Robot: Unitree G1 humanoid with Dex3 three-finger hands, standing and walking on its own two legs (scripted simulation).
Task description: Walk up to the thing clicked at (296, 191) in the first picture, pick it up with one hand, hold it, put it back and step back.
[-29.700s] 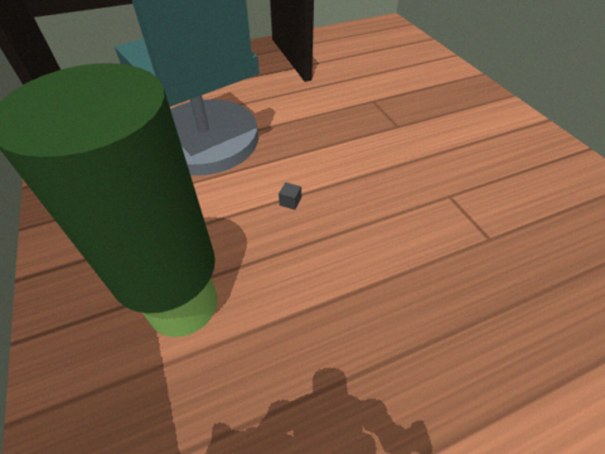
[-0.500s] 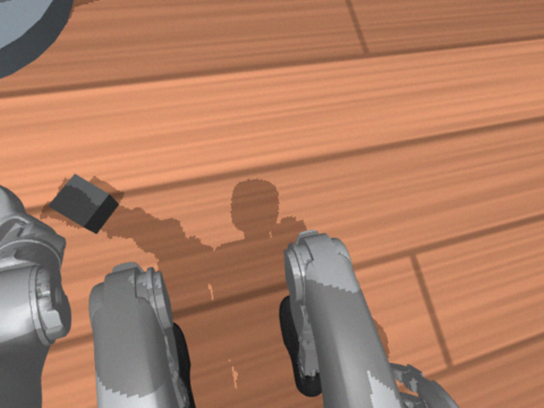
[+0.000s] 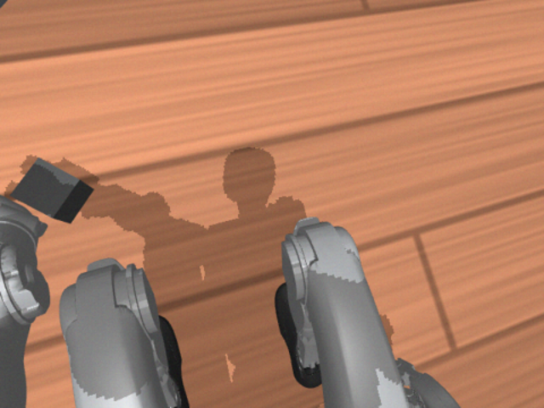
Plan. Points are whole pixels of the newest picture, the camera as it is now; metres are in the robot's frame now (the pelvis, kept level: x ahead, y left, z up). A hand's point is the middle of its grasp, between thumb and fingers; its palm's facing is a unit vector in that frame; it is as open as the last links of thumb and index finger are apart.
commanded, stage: rise first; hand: left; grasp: from above
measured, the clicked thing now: (55, 192) +0.47 +0.30 -0.29
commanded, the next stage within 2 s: approach in 0.58 s
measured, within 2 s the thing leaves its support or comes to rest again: neither
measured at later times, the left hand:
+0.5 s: hand (5, 204) +0.43 +0.32 -0.18, palm faces -0.22 -0.37 -0.90, open 14.3 cm
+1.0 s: hand (39, 182) +0.47 +0.28 -0.20, palm faces -0.24 -0.37 -0.90, open 14.3 cm
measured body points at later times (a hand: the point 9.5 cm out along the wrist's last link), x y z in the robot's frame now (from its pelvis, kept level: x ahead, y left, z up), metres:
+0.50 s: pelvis +0.00 +0.00 -0.01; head +0.25 +0.05 +0.36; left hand +0.44 +0.34 -0.13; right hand +0.01 -0.26 -0.11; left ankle +0.08 +0.14 -0.29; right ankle +0.10 -0.13 -0.29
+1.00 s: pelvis +0.00 +0.00 -0.01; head +0.27 +0.05 +0.35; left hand +0.48 +0.30 -0.15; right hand -0.01 -0.25 -0.10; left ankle +0.08 +0.14 -0.29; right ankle +0.10 -0.13 -0.29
